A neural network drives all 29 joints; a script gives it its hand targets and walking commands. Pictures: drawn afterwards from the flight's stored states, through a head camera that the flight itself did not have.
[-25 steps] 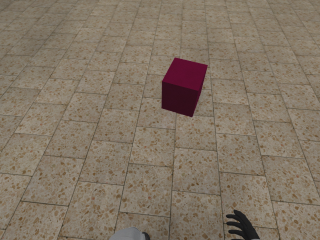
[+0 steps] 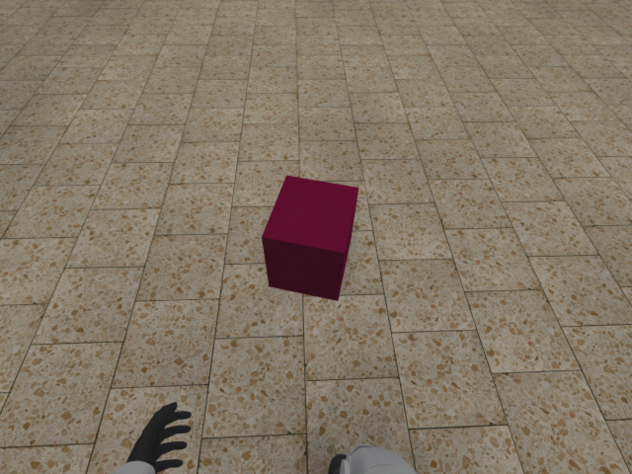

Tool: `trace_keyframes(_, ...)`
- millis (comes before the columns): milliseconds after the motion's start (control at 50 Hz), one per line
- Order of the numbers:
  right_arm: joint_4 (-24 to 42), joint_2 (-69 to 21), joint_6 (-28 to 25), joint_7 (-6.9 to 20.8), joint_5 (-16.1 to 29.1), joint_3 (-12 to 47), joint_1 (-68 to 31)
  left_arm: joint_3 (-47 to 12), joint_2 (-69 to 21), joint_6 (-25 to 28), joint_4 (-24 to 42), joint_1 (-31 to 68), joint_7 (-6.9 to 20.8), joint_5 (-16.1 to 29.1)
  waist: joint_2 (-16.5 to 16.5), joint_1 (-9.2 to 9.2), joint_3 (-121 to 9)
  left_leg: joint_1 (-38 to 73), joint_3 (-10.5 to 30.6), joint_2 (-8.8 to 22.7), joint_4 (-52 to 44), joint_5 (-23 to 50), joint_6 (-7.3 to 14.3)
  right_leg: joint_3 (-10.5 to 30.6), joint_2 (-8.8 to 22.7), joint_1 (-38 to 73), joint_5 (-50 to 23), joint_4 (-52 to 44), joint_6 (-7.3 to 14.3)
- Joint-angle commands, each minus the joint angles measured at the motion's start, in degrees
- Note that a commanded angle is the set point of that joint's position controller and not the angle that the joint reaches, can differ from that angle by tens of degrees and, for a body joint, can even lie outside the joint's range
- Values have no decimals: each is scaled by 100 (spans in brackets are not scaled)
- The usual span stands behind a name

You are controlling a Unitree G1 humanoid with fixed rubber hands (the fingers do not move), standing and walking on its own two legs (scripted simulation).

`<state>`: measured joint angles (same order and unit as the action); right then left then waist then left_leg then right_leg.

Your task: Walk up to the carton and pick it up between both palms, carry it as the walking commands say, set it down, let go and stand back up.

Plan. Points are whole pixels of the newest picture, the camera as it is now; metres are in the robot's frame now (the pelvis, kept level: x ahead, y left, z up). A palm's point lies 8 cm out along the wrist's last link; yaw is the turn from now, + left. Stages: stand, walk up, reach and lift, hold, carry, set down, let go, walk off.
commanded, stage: walk up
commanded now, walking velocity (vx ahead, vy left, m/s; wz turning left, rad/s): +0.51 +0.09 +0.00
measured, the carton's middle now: (312, 238) +0.90 -0.08 -0.60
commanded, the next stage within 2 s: none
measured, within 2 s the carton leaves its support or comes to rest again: neither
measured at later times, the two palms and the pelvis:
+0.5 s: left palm out of the picture +0.13 +0.24 -0.10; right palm (393, 267) +0.44 -0.18 -0.10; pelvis +0.26 +0.02 +0.02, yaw -2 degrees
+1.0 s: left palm (164, 268) +0.48 +0.23 -0.10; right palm (443, 308) +0.35 -0.25 -0.10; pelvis +0.40 -0.01 +0.03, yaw -2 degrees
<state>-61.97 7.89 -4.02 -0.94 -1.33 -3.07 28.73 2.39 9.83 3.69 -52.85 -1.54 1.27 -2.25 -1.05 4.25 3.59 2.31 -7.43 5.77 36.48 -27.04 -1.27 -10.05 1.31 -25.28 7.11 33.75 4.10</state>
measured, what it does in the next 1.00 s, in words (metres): walks ahead: left foot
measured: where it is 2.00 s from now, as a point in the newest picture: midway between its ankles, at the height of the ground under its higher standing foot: (297, 383)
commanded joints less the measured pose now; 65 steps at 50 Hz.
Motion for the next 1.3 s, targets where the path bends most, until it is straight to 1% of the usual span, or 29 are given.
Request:
trace_keyframes(0,525,1057,-57,59,134,-250,-28,496,1834,77,-563,-2604,-91,44,729,-1014,-1690,-3866,987,-358,4074,99,243,4765,2612,3924,958,-2026,727)
trace_keyframes(20,575,1005,-4,37,64,-293,-436,370,1390,113,-346,-2031,-77,120,-196,-895,-613,-3817,897,-47,4252,539,268,3782,2438,2723,169,-1872,563)
trace_keyframes(80,640,402,133,180,-47,-177,-578,135,743,160,-344,-1429,-98,111,636,-510,-13,-3235,793,293,3526,1312,177,1948,1707,1222,-475,-2191,281)
trace_keyframes(120,698,192,282,252,-11,-84,-590,63,480,190,-419,-1679,-103,130,1117,-375,33,-3208,707,289,3107,1558,132,1501,1446,1158,-615,-2216,75)
trace_keyframes(200,1037,475,361,347,-103,-49,-1571,115,1008,288,-457,-2176,-131,165,552,-493,214,-3711,404,194,2199,2273,-89,1233,1477,1279,-1707,-2433,205)
trace_keyframes(220,987,486,345,368,-83,-26,-1504,61,901,285,-581,-2365,-143,102,1013,-455,413,-3681,353,205,1806,2760,-108,970,1288,1133,-1459,-2532,64)
trace_keyframes(300,1264,588,331,420,-42,-14,-2368,79,947,300,-610,-2806,-206,164,918,-680,319,-3822,241,165,789,3154,-18,992,1454,1922,-1121,-2644,59)
trace_keyframes(400,1407,641,209,387,-30,-29,-3275,24,799,201,-834,-3707,-316,176,796,-1166,548,-3933,-224,-102,-130,2671,62,942,1589,2994,-2899,-2171,-12)
trace_keyframes(420,1399,444,162,396,-26,39,-2985,89,870,174,-783,-3445,-321,74,1289,-996,503,-3723,-67,-56,-442,2690,119,772,1579,2844,-3307,-2025,33)
trace_keyframes(460,1155,668,87,284,-69,-67,-2145,158,1066,148,-766,-3034,-327,65,1156,-486,-17,-2415,-4,-405,-912,1989,369,643,1457,2835,-4331,-989,-105)
trace_keyframes(480,901,687,24,247,-56,-55,-1559,120,775,151,-747,-3178,-279,158,1061,-407,-484,-1288,-313,-619,-992,2549,368,414,1143,2413,-4064,-399,-185)
trace_keyframes(500,794,976,-97,176,-219,-183,-880,102,670,109,-793,-3153,-313,275,671,81,-946,212,220,-63,-924,3417,507,333,763,1495,-2437,853,-325)
trace_keyframes(520,706,1560,-144,149,-294,-298,77,43,354,95,-750,-3402,-345,262,-484,238,-1739,1487,2389,1775,-753,4788,913,300,303,269,1219,3141,-488)
trace_keyframes(540,708,1830,-128,148,-159,-334,-54,84,342,52,-707,-3711,-359,257,-658,-9,-2445,2045,3202,2610,-799,7257,1412,1124,-8,-360,2950,4047,-535)
trace_keyframes(600,995,1027,-109,141,66,-56,-1733,106,423,-27,-584,-2861,-263,234,-597,-519,-725,-920,1587,1514,-1933,5156,1140,1186,423,-179,1589,3804,-597)
trace_keyframes(640,885,618,-109,80,167,39,-1466,164,436,-175,-616,-2838,-184,63,-763,-642,-362,-1581,874,1076,-2120,5093,999,982,470,141,1352,3338,-612)
trace_keyframes(660,781,852,-168,117,149,42,-1295,125,206,-287,-764,-3176,-198,96,-326,-693,-570,-1483,918,1160,-2078,5131,881,918,454,281,1265,3082,-659)
trace_keyframes(740,637,1036,-126,30,39,-34,-736,237,330,-552,-451,-2469,-22,13,-672,-568,-205,-1380,1307,1528,-2218,4352,569,933,529,-367,704,2869,-782)
trace_keyframes(820,643,1345,69,22,22,-133,-924,235,503,-617,-217,-1656,126,39,-1132,-354,-165,-1704,1330,1097,-2948,374,513,728,372,-486,256,2134,-857)
trace_keyframes(920,414,1049,149,-24,87,-205,-330,55,252,-356,72,-1004,63,100,-1570,-221,359,-1899,757,747,-2776,199,712,338,286,239,779,337,-866)
trace_keyframes(960,577,1212,227,0,-78,-233,-494,110,500,-330,-9,-925,-44,-1,-736,-248,68,-1582,1020,1135,-2446,195,784,341,296,564,1078,-277,-797)
trace_keyframes(1000,424,1104,292,-23,-27,-235,-245,113,414,-203,-125,-1496,-187,84,-483,-430,195,-2066,895,814,-1664,-212,661,177,155,1503,896,-1341,-675)
trace_keyframes(1020,385,859,324,-21,45,-190,-98,148,678,-101,-302,-1898,-248,112,66,-499,30,-2574,423,226,-843,-218,410,721,530,2297,888,-1628,-815)
trace_keyframes(1040,490,374,315,-39,-12,-75,-269,260,1128,3,-451,-2688,-272,59,1728,-774,-101,-3118,-112,-257,886,-567,111,2491,2072,2544,1189,-2317,-669)
trace_keyframes(1060,538,254,404,-56,104,-15,-369,228,1510,-10,-330,-2517,-317,95,1785,-791,250,-3024,489,-346,1018,-480,162,3106,2736,1342,-62,-2361,-97)
trace_keyframes(1100,474,438,529,-81,180,-85,-321,-87,600,-30,-196,-1522,-291,200,1448,-125,463,-2093,903,-180,1144,-2,148,1527,1631,754,-3864,-1570,23)
trace_keyframes(1160,194,567,609,-85,31,-76,-5,-98,585,-103,-72,-1267,-313,113,1186,-167,-357,-1808,483,-462,1019,234,17,1020,1424,1346,-3790,-1399,207)
trace_keyframes(1240,564,887,819,-63,4,-215,-699,160,1184,-219,-200,-2282,-522,216,783,-588,-354,-3192,908,-239,2118,252,-102,2109,2406,2127,-3706,-1387,458)
trace_keyframes(1280,658,827,842,-16,-41,-241,-856,143,1132,-341,-91,-1892,-549,155,837,-552,-641,-3209,990,-186,2326,450,-187,2028,2170,1876,-1757,-1633,510)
